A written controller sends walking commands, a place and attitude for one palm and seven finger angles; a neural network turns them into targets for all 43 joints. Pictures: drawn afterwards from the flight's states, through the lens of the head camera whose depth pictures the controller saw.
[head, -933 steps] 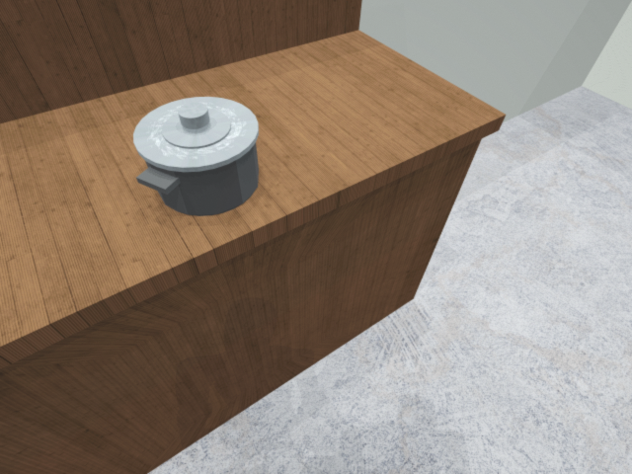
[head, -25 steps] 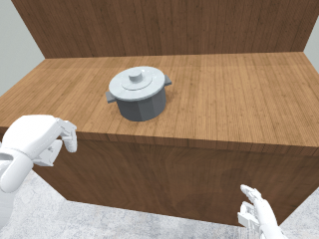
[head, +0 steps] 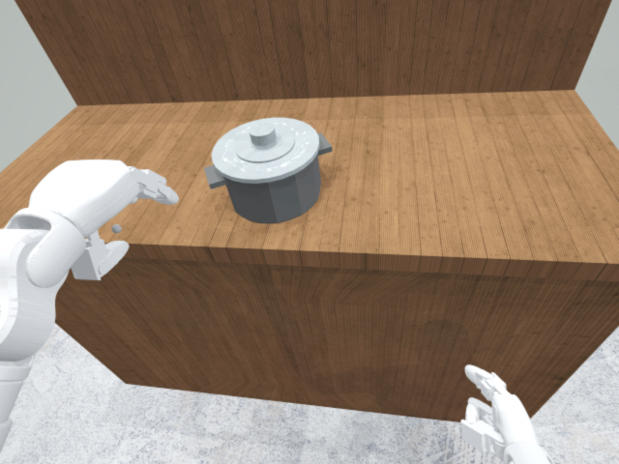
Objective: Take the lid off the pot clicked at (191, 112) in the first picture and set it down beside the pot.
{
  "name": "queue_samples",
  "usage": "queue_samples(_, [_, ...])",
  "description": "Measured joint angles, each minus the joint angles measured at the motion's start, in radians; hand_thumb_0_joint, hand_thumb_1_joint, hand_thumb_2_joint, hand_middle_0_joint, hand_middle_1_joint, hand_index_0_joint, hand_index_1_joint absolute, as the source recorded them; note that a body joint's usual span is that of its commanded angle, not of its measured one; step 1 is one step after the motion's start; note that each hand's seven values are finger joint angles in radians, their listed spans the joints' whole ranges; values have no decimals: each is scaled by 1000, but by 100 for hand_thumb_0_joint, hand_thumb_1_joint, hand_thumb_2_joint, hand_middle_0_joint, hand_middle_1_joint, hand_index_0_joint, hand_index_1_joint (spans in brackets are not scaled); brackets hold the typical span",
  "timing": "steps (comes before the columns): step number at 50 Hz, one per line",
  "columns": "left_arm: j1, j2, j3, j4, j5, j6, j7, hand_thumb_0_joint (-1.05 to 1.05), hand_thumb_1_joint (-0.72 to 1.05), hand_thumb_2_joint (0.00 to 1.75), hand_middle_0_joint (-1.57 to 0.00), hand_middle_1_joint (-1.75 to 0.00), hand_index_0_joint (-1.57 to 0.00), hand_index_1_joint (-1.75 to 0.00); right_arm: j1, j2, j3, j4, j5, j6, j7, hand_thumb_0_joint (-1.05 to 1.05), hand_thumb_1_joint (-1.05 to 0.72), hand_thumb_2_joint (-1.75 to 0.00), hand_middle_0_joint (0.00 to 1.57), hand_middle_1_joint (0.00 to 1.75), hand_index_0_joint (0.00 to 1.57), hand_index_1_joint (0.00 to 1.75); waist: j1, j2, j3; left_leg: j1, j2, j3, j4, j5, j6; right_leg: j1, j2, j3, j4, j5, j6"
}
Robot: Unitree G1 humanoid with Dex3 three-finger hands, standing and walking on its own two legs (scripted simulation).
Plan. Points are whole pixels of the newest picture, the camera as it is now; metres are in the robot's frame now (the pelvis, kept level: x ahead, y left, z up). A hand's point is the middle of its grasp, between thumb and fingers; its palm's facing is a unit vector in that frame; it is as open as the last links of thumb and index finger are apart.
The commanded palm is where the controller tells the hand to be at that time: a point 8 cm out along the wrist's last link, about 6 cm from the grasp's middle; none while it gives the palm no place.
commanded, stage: reach forward and open the fingers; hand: left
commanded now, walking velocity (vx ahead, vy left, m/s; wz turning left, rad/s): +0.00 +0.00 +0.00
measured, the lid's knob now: (262, 134) +0.56 +0.14 +0.16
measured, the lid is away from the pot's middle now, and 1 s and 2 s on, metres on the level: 0.00 0.00 0.00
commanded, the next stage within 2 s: move the open hand above the knob in 0.22 s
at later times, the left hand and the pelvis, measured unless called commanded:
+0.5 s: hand (120, 171) +0.35 +0.25 +0.24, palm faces +0.02 +0.00 -1.00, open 10.0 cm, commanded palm +0.31 +0.23 +0.29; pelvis +0.01 +0.00 +0.00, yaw +0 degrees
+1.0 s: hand (194, 161) +0.40 +0.18 +0.22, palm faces -0.10 +0.07 -0.99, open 9.9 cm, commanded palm +0.38 +0.20 +0.29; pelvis +0.03 -0.01 +0.00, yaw +0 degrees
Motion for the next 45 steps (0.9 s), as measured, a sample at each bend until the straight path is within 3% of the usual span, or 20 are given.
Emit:
queue_samples(4, [-56,24,-43,6,19,-30,4,0,-36,166,-89,-10,-89,-10,-7,9,9,14,-6,-7,-9,1,-90,-90,20,30,20,30,1,-9,3,4,-5,3,2,-1,3,1,-5,2,9,-5,2])
queue_samples(7, [-136,42,-37,83,24,-20,12,0,-37,166,-89,-9,-89,-9,-13,16,14,20,-4,3,-10,1,-90,-90,20,30,20,30,1,-14,0,1,-6,4,1,1,3,-4,-6,4,12,-5,3])
queue_samples(11, [-173,7,-13,127,22,31,8,0,-37,166,-88,-9,-89,-8,-7,16,11,4,6,9,8,1,-90,-90,20,30,20,30,0,-11,-9,-8,-8,7,-2,3,5,-16,-8,7,13,-4,4])
queue_samples(15, [-116,-33,-54,54,33,30,-6,0,-37,166,-88,-8,-88,-8,-5,13,14,-6,4,13,15,1,-90,-90,20,30,20,30,-1,-7,-15,-8,-11,13,-1,-4,9,-19,-11,13,18,-10,7])
queue_samples(19, [-149,18,-96,53,48,-4,-10,0,-37,167,-88,-8,-89,-8,-21,16,24,7,-7,10,-1,1,-90,-90,20,30,20,30,-3,-14,-1,-5,-10,11,8,-12,7,-15,-10,11,25,-20,4])
queue_samples(22, [-229,34,-81,115,44,12,-2,0,-38,167,-89,-8,-89,-8,-23,15,20,14,-5,15,-2,1,-90,-90,20,30,20,30,0,-14,-1,-9,-10,4,7,-12,3,-15,-10,5,22,-21,2])
queue_samples(26, [-250,-14,-45,176,42,73,-5,0,-38,168,-88,-8,-89,-8,-16,8,13,6,8,35,20,1,-90,-90,20,30,20,30,-2,-6,-20,-22,-8,1,4,-14,1,-26,-7,2,14,-20,1])
queue_samples(31, [-204,-59,-137,94,50,80,-30,0,-38,168,-88,-8,-89,-8,-15,0,14,-2,6,33,20,1,-90,-90,20,30,20,30,-5,-10,-5,-14,-8,-2,13,-27,1,-16,-8,-1,21,-33,-1])
queue_samples(34, [-257,-19,-175,107,59,39,-27,0,-38,168,-89,-8,-89,-8,-35,4,22,18,-4,26,2,1,-90,-90,20,30,20,30,-13,-18,6,-8,-6,-5,17,-33,-2,-8,-5,-4,22,-39,-5])
queue_samples(37, [-364,9,-154,226,68,52,-15,0,-38,168,-89,-8,-90,-8,-43,10,23,28,-2,38,-1,1,-90,-90,20,30,20,30,-20,-24,-1,-11,-3,-7,12,-32,-7,-12,-2,-5,18,-39,-9])
queue_samples(41, [-379,-35,-98,288,66,136,-23,0,-38,168,-88,-8,-89,-8,-22,1,7,4,13,64,32,1,-90,-90,20,30,20,30,-25,-11,-31,-25,-2,-4,5,-32,-8,-27,0,-1,11,-37,-9])
queue_samples(45, [-304,-96,-177,198,68,139,-52,0,-38,168,-88,-8,-88,-8,-16,-11,6,-4,19,79,39,1,-90,-90,20,30,20,30,-26,-5,-30,-20,-5,-2,14,-44,-4,-22,-4,0,20,-49,-6])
